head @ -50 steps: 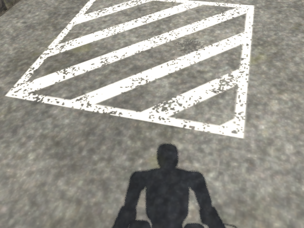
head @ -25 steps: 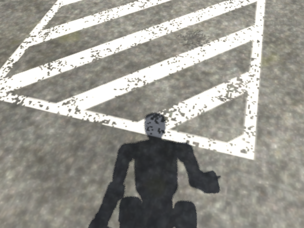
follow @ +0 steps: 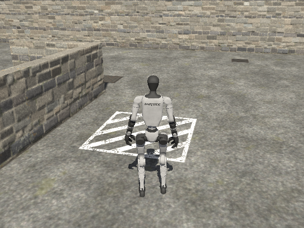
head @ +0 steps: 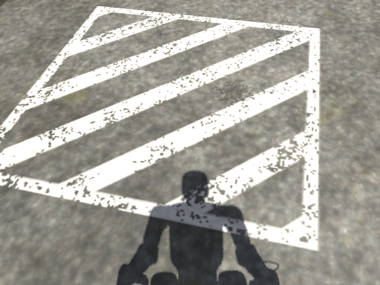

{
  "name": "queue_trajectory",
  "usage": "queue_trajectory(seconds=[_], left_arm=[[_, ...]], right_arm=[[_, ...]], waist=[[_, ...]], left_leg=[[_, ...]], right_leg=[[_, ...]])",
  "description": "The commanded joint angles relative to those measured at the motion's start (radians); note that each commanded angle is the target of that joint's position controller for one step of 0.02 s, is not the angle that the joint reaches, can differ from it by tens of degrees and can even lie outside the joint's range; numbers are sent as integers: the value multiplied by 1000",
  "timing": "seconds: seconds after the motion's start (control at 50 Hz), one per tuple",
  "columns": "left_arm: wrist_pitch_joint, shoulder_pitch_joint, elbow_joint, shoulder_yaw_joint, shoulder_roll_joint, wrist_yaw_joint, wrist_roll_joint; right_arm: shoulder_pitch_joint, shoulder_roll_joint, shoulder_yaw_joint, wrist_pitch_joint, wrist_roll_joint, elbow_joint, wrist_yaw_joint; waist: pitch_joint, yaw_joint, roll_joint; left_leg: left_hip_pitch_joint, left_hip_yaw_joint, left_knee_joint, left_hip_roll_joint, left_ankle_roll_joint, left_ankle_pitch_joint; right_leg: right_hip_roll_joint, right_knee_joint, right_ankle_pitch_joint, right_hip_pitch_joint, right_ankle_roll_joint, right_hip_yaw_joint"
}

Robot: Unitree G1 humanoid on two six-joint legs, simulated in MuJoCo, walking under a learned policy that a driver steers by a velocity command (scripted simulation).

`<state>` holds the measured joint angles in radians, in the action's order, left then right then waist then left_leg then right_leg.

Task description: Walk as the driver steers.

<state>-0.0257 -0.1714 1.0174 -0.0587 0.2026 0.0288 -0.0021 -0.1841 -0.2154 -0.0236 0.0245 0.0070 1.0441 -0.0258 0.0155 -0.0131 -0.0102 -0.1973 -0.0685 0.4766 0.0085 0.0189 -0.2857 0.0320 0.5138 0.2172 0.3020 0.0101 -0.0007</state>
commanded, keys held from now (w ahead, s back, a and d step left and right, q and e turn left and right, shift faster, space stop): no key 0.28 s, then w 0.40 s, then no key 0.32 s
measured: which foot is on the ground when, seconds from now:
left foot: down 0.00-0.56, up 0.58-0.96, down 0.98-1.00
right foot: down 0.00-1.00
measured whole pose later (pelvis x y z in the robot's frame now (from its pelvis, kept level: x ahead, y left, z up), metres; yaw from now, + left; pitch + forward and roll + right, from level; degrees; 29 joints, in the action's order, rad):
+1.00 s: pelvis +0.22 -0.02 -0.01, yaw +0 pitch +1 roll -1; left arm -0.07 -0.36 1.10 -0.04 0.21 0.02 0.00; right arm 0.02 -0.21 -0.05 0.07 0.00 0.95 0.01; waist 0.04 0.04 -0.02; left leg -0.45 -0.04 0.51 -0.01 0.07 -0.03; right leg -0.02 0.47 0.44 0.01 -0.01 -0.07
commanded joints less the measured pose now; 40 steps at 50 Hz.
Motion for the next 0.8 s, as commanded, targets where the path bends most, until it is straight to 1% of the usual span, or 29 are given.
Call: queue_trajectory(seconds=[0.02,0.06,0.14,0.28,0.3,0.32,0.34,0.36,0.38,0.4,0.42,0.44,0.46,0.48,0.5,0.52,0.54,0.56,0.58,0.6,0.62,0.64,0.66,0.68,0.7,0.72,0.74,0.76,0.8], left_arm=[[-14,-13,-20,-20,113,4,4],[-10,-12,-12,-20,113,5,5],[-2,-6,0,-20,109,5,6],[13,5,17,-18,100,7,6],[16,-13,31,-16,88,7,6],[19,-17,38,-19,91,7,12],[20,-18,39,-22,95,7,18],[15,-5,31,-21,93,7,20],[2,24,14,-19,85,5,23],[-16,56,-4,-14,64,0,27],[-33,80,-19,-11,52,-8,30],[-47,102,-31,-11,55,-16,31],[-57,102,-35,-13,59,-24,33],[-64,87,-34,-13,58,-30,36],[-68,54,-23,-14,58,-34,40],[-69,-26,11,-21,60,-36,42],[-66,-131,58,-37,82,-34,36],[-64,-262,89,-59,137,-31,27],[-69,-390,106,-84,249,-35,26],[-84,-383,103,-54,191,-42,10],[-96,-296,80,-33,139,-41,11],[-101,-237,58,-20,109,-46,11],[-101,-195,44,-13,108,-51,11],[-99,-179,37,-3,88,-51,8],[-92,-183,38,4,79,-48,3],[-86,-201,42,6,84,-41,-2],[-81,-214,45,6,98,-33,-6],[-76,-216,43,6,115,-24,-9],[-65,-195,33,7,134,-9,-11]], right_arm=[[-48,-98,-20,2,-5,-11,-5],[-49,-95,-21,-1,-7,-3,-5],[-61,-89,-21,-10,-8,14,-8],[-75,-87,-19,-15,-7,35,-12],[-101,-78,-18,-16,-8,50,-12],[-110,-89,-23,-18,-14,57,-12],[-107,-107,-29,-19,-21,54,-13],[-113,-122,-34,-15,-27,49,-15],[-142,-137,-39,-4,-35,47,-16],[-180,-164,-48,9,-40,54,-15],[-184,-192,-58,24,-40,56,-15],[-184,-183,-58,38,-35,53,-13],[-180,-170,-56,49,-29,48,-9],[-165,-164,-56,55,-32,39,-3],[-135,-162,-56,55,-40,29,3],[-88,-162,-56,50,-47,15,8],[-67,-163,-56,48,-44,3,11],[-28,-145,-50,52,-39,-17,12],[-23,-79,-36,65,-34,-58,5],[3,-75,-35,78,-40,-74,6],[-2,-79,-38,88,-59,-76,16],[-11,-85,-40,93,-61,-69,22],[-7,-90,-47,95,-53,-65,22],[-1,-108,-58,90,-44,-63,22],[-9,-104,-62,82,-41,-59,25],[-11,-87,-62,73,-37,-57,26],[3,-71,-61,65,-32,-63,27],[37,-54,-56,58,-29,-77,25],[126,-22,-42,49,-24,-109,25]], waist=[[-66,0,55],[-70,2,40],[-59,3,17],[-28,5,8],[-47,3,8],[-25,2,-2],[12,3,-25],[67,-3,-51],[115,-20,-77],[144,-33,-130],[179,-34,-167],[194,-34,-156],[187,-28,-145],[171,-14,-136],[156,12,-122],[129,59,-110],[83,97,-90],[41,151,27],[-20,172,328],[-39,150,278],[21,99,175],[31,70,112],[50,48,67],[54,34,62],[58,25,79],[54,19,82],[54,14,76],[58,13,72],[63,21,81]], left_leg=[[-27,38,-48,-49,18,172],[-18,38,-39,-50,14,200],[-8,38,-31,-53,9,218],[-12,41,-40,-58,5,202],[-3,33,-51,-51,9,99],[-21,34,-57,-45,23,-54],[-50,60,-74,-57,51,-227],[-73,117,-110,-93,83,-371],[-61,207,-163,-153,121,-471],[-25,337,-234,-246,169,-530],[-6,452,-277,-335,216,-519],[2,498,-282,-375,236,-445],[33,487,-265,-380,233,-351],[47,442,-242,-365,215,-278],[15,369,-216,-328,184,-232],[-79,275,-177,-268,146,-187],[-173,202,-100,-206,115,-78],[-269,90,136,-129,64,86],[-471,-35,519,9,-12,-47],[-579,108,745,13,2,-264],[-653,155,841,-44,35,-213],[-653,147,839,-86,60,-119],[-642,139,777,-117,70,-35],[-593,130,710,-139,72,17],[-544,109,664,-136,62,37],[-514,88,624,-126,46,48],[-499,68,574,-113,29,66],[-483,53,501,-101,13,90],[-398,26,310,-74,-4,170]], right_leg=[[51,-46,-319,-129,-59,53],[48,-35,-345,-137,-63,49],[39,-28,-345,-136,-65,39],[25,-35,-296,-132,-58,26],[10,-36,-188,-140,-58,10],[-15,-17,-25,-119,-62,-13],[-38,8,182,-72,-68,-33],[-48,30,321,4,-72,-39],[-50,77,354,92,-75,-45],[-56,168,295,170,-73,-74],[-36,244,229,231,-81,-70],[-6,290,225,272,-92,-42],[13,307,257,297,-102,-27],[23,264,278,277,-109,-29],[16,162,252,183,-114,-50],[-19,38,152,-8,-112,-95],[-61,16,55,-202,-102,-110],[27,-60,72,-338,-133,44],[266,-257,137,-489,-265,493],[370,-329,124,-489,-330,714],[365,-298,92,-459,-305,618],[317,-292,46,-423,-265,482],[284,-308,-15,-379,-237,388],[247,-323,-103,-342,-208,299],[219,-322,-247,-312,-190,227],[201,-313,-396,-297,-184,173],[189,-308,-514,-284,-183,128],[180,-305,-590,-263,-181,92],[143,-298,-651,-192,-165,18]])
